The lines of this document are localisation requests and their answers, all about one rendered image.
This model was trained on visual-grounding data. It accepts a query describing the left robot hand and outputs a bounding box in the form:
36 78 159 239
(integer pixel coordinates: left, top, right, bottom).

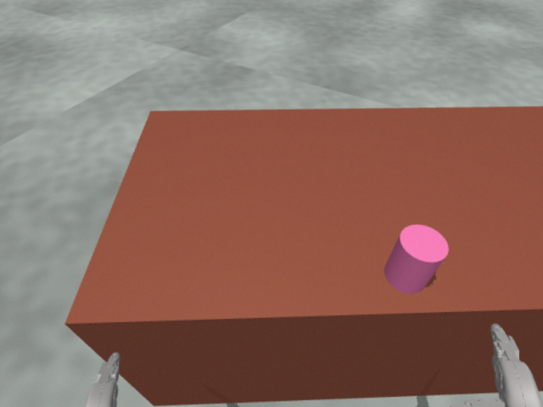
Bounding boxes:
84 353 120 407

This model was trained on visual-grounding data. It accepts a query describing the can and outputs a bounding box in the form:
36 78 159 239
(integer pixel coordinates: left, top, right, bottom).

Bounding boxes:
384 225 449 293

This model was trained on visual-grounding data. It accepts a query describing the right robot hand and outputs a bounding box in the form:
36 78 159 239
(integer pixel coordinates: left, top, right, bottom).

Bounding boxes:
450 323 543 407

